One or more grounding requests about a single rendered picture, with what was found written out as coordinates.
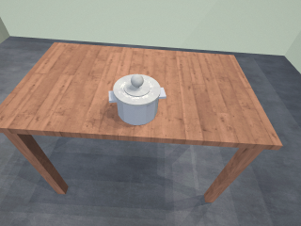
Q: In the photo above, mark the table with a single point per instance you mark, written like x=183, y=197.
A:
x=209, y=102

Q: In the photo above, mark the lid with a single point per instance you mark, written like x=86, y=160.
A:
x=146, y=94

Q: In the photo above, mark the knob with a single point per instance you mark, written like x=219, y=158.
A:
x=137, y=80

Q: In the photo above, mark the pot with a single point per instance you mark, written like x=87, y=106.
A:
x=136, y=115

